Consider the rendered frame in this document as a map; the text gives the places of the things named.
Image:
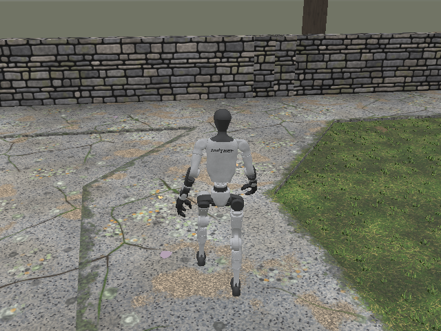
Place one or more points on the robot left hand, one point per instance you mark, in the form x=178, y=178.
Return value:
x=180, y=208

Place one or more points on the right robot forearm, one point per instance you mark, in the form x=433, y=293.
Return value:
x=252, y=179

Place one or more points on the robot right hand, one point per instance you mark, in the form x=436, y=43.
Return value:
x=248, y=186

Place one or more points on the robot right upper arm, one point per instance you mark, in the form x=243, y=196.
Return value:
x=246, y=155

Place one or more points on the robot right thigh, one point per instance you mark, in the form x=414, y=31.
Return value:
x=236, y=214

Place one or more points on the left robot forearm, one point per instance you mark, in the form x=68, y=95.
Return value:
x=187, y=185

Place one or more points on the robot left upper arm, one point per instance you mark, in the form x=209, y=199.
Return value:
x=200, y=145

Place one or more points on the robot left thigh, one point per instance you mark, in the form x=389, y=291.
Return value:
x=203, y=202

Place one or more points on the robot thigh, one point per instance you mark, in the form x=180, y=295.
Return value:
x=203, y=202
x=236, y=214

